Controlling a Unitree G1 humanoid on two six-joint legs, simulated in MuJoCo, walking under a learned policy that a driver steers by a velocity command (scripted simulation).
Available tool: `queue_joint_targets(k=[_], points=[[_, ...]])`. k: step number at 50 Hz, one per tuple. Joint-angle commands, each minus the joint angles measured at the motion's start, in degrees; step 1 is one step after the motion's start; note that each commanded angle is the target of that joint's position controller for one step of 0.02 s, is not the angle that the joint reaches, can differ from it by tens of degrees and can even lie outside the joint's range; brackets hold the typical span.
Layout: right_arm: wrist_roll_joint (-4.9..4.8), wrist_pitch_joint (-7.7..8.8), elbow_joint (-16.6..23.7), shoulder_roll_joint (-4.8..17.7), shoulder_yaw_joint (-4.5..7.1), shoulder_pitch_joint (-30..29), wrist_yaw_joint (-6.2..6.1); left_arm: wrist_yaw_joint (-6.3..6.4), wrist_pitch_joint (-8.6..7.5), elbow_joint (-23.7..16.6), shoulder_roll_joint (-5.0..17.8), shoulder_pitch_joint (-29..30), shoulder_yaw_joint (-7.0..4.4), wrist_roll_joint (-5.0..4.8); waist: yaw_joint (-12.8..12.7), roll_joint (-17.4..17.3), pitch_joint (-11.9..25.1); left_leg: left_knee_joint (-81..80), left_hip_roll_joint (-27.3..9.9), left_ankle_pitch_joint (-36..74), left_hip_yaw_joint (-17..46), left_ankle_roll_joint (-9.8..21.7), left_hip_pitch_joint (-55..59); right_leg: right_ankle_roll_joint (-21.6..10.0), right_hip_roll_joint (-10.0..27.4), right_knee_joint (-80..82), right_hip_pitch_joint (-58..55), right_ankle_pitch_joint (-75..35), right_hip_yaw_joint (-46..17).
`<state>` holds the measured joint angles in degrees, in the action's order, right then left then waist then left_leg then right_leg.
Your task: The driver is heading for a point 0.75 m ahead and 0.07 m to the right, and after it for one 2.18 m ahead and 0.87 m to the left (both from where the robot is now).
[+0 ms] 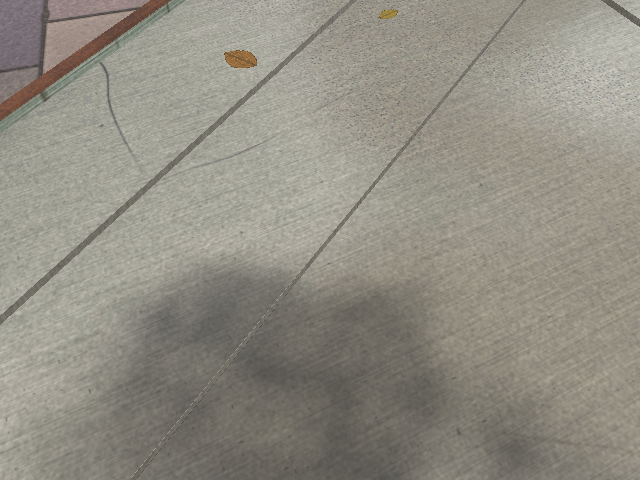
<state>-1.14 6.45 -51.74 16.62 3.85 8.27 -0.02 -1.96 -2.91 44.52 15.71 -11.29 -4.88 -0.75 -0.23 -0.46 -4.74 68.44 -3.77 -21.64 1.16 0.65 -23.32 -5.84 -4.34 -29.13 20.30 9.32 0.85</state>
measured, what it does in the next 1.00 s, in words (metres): walks ahead, turning right: left foot, then right foot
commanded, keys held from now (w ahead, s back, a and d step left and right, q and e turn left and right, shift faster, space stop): w+e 0.40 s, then w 0.52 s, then w+q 0.08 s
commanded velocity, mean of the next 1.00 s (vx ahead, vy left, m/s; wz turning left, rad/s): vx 0.50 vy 0.00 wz -0.36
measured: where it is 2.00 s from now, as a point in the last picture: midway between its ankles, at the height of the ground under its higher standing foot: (410, 229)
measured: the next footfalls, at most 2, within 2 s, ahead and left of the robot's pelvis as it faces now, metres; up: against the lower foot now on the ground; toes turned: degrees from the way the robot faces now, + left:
left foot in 0.38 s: +0.41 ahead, +0.12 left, +0.00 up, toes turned -17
right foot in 0.86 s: +0.58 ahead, -0.22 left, +0.00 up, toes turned -22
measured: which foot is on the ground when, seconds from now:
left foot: up 0.00-0.36, down 0.38-0.86, up 0.88-1.00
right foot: down 0.00-0.38, up 0.40-0.84, down 0.86-1.00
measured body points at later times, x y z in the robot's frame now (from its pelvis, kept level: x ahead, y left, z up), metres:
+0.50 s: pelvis +0.29 +0.04 +0.00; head +0.31 +0.03 +0.45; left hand +0.43 +0.29 -0.12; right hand +0.36 -0.26 -0.10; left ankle +0.37 +0.13 -0.73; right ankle +0.15 -0.06 -0.64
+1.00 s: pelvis +0.52 -0.10 +0.00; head +0.54 -0.12 +0.45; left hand +0.76 +0.09 -0.09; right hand +0.47 -0.38 -0.13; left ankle +0.49 +0.07 -0.64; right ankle +0.54 -0.20 -0.73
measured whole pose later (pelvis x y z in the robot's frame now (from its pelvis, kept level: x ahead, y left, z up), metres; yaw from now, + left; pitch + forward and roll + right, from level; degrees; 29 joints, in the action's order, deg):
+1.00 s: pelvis +0.52 -0.10 +0.00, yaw -20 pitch +2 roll +1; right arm -1.6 4.7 -52.6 17.6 2.7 16.2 0.7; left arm -1.4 -4.0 41.0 15.1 -9.8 -2.6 0.1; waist 1.4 -1.6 -1.6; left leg 64.6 -3.7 -21.8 0.8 1.3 -23.5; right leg -3.1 -1.1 -26.9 19.1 9.6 2.6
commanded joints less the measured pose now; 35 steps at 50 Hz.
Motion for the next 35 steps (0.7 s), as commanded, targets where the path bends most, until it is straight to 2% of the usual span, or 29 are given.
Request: queue_joint_targets(k=[1,3,5,9,13,16,17,18,19,20,21,22,23,24,25,26,28,31,35], points=[[0.97,0.13,3.57,6.67,1.85,0.71,-0.13,0.79,-1.53,-4.32,6.77,-0.21,-1.31,0.43,1.19,2.20,7.99,-5.39,-3.58,4.73,3.46,-0.63,-11.22,-10.48,14.87,16.31,-13.40,-9.30,-21.76],[1.80,-0.84,4.48,5.34,1.65,-1.35,-0.41,1.55,-1.79,-3.93,8.47,-2.03,-1.67,0.04,1.10,1.96,6.80,-11.24,-2.60,8.90,2.52,-2.55,-11.41,-10.62,13.62,17.34,-10.55,-12.23,-18.92],[2.00,-1.03,6.12,4.53,1.33,-6.15,-0.62,2.39,-1.70,-3.46,9.58,-4.04,-1.95,-0.04,-0.29,2.37,5.17,-19.63,-1.38,15.60,2.36,-3.92,-12.88,-9.69,12.33,17.67,-9.48,-11.59,-17.27],[1.32,-0.48,8.39,3.24,0.52,-12.86,0.07,2.85,-1.26,-2.45,9.49,-6.45,-1.96,-0.18,-2.98,5.25,3.52,-34.23,1.57,27.25,2.11,-3.88,-8.51,-6.44,9.90,17.25,-6.86,-4.20,-15.90],[0.71,0.40,10.50,4.75,0.47,-16.22,1.02,2.95,-0.80,-0.85,8.97,-9.24,-1.96,-0.56,-4.26,5.66,3.13,-40.01,2.64,26.53,3.58,-2.81,-7.53,-5.87,11.76,12.82,-11.51,-2.39,-20.35],[0.51,1.45,10.45,6.61,0.95,-13.97,1.59,3.47,-0.07,-0.86,9.14,-9.21,-2.07,-0.30,-2.70,7.60,3.95,-42.25,3.47,19.46,3.55,-1.31,-3.69,-5.22,13.10,7.45,-15.07,-5.93,-24.58],[0.53,1.80,9.51,7.26,1.33,-10.40,1.51,3.54,0.19,-1.18,8.78,-8.52,-1.94,-0.30,-0.75,8.53,5.07,-43.78,4.00,18.39,2.51,-0.27,1.01,-4.56,12.34,4.89,-14.92,-8.62,-24.99],[1.09,2.14,7.94,8.97,2.23,-4.08,1.20,3.42,0.22,-1.88,7.16,-7.70,-1.31,-0.14,2.32,8.07,9.02,-44.68,3.06,18.88,2.56,1.58,10.78,-2.91,9.38,-1.57,-13.08,-12.40,-23.34],[1.96,2.24,6.88,11.91,3.08,5.30,0.79,3.10,0.05,-3.10,4.26,-7.26,-0.13,0.60,6.38,3.18,17.06,-42.71,-5.81,15.85,10.71,5.20,26.22,-0.70,5.91,-16.84,-5.70,-6.86,-18.83],[2.31,1.25,5.06,16.25,4.22,11.15,0.73,2.94,-0.51,-4.56,0.70,-15.44,0.87,-1.03,2.92,-16.59,24.37,-47.41,-19.00,4.31,36.96,14.67,45.59,3.72,-2.44,-35.31,15.42,21.50,-11.38],[0.72,0.96,5.28,11.06,3.06,10.31,1.20,3.26,-0.66,-3.29,6.27,-16.01,0.24,-1.79,3.67,-14.06,21.63,-51.06,-20.01,-7.94,43.96,14.46,44.62,4.11,2.03,-43.27,23.00,24.17,-12.55],[0.49,0.65,6.11,7.07,2.02,7.75,1.16,3.28,-0.54,-3.55,9.52,-10.40,-0.60,-1.53,5.08,-8.29,13.94,-52.15,-17.14,-7.95,35.39,11.93,37.48,4.31,4.00,-45.10,24.90,18.87,-12.02],[1.11,0.20,6.40,5.95,1.50,4.92,1.20,3.44,-0.43,-4.05,9.06,-7.15,-0.58,-0.91,4.28,-4.10,9.57,-52.99,-14.66,-1.78,28.13,10.40,30.12,4.49,5.93,-44.26,23.14,14.74,-9.89],[1.47,-0.08,6.06,4.79,1.11,3.29,1.23,3.32,-0.64,-4.84,8.20,-4.60,-0.61,-0.14,3.52,-3.27,6.00,-54.32,-12.53,4.56,23.27,10.31,23.98,4.46,7.20,-41.42,22.00,12.04,-9.61],[2.04,-0.02,5.71,4.13,0.71,2.84,1.13,2.97,-0.68,-5.26,7.06,-4.46,-0.59,-0.21,2.11,-4.49,5.22,-55.45,-10.98,8.92,19.55,10.08,20.27,4.14,8.56,-39.29,19.40,10.38,-9.57],[1.99,0.10,5.22,3.84,0.62,2.94,1.14,2.73,-0.64,-5.34,5.88,-4.87,-0.38,-0.47,1.48,-5.28,5.08,-56.62,-9.91,11.59,16.99,10.26,18.50,4.05,9.07,-37.11,17.78,9.93,-8.91],[1.20,0.42,4.13,4.81,0.82,3.87,1.10,2.46,-0.50,-6.06,3.95,-3.94,0.20,-0.40,0.96,-5.18,4.74,-58.56,-9.93,16.18,13.57,11.58,17.37,4.41,9.83,-31.94,17.93,9.55,-7.52],[0.61,0.24,3.20,7.60,1.47,4.82,0.73,2.04,-0.80,-7.89,2.75,0.73,1.17,0.41,1.53,-3.70,4.46,-60.47,-9.97,22.10,9.12,12.36,17.37,5.45,11.01,-21.94,18.40,2.44,-5.11],[-0.11,-0.61,1.93,9.01,1.49,7.82,0.59,1.06,-1.38,-9.39,2.02,7.94,2.01,-0.06,3.99,-3.76,3.34,-60.45,-7.53,24.20,2.87,10.18,16.40,5.71,9.27,-8.85,13.05,-8.19,-1.64]])
Keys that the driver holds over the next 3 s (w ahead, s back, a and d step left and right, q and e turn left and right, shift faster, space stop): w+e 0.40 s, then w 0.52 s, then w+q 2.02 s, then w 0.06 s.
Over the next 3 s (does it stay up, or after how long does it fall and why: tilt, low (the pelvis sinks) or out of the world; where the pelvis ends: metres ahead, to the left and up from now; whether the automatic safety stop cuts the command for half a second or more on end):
stays up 1.58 0.06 0.02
